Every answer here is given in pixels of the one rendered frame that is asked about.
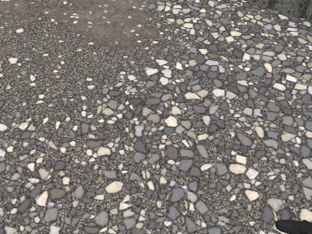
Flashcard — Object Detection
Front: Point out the right robot hand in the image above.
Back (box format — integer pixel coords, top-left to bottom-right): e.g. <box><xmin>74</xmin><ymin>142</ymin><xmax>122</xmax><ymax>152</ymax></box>
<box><xmin>275</xmin><ymin>220</ymin><xmax>312</xmax><ymax>234</ymax></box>

